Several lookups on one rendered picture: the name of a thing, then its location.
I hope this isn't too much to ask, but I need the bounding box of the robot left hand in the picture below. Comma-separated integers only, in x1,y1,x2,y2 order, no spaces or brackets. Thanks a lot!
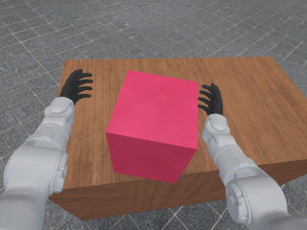
59,68,93,105

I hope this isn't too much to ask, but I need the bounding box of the right robot forearm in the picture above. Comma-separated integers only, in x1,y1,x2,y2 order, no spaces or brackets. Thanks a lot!
201,113,288,211

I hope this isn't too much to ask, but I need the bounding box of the right robot upper arm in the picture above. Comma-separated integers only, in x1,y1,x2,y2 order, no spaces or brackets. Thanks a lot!
225,174,307,230

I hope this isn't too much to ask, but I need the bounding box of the left robot upper arm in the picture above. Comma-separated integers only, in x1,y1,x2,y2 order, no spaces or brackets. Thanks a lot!
0,144,68,230

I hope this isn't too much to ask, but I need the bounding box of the carton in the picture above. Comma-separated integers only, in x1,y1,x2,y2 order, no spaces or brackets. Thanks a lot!
106,70,199,184

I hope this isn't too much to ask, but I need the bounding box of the pedestal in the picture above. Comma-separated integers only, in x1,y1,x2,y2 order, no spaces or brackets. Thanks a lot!
48,57,307,221

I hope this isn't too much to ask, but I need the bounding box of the left robot forearm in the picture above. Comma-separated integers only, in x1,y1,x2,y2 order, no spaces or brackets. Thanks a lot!
3,97,75,190

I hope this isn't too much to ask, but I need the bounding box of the robot right hand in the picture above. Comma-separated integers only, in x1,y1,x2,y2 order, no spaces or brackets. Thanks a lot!
198,82,224,116

